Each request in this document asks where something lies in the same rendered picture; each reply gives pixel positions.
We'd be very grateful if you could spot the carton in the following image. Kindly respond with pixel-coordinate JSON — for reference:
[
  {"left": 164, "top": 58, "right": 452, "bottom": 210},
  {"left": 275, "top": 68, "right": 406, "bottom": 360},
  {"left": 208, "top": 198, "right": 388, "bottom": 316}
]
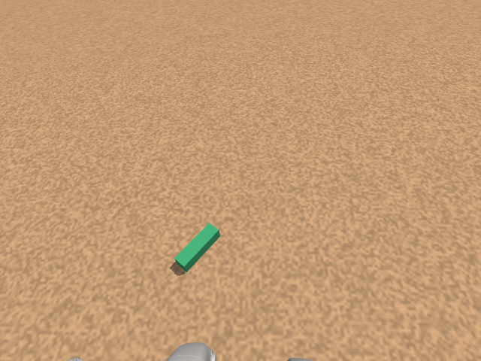
[{"left": 174, "top": 223, "right": 220, "bottom": 272}]

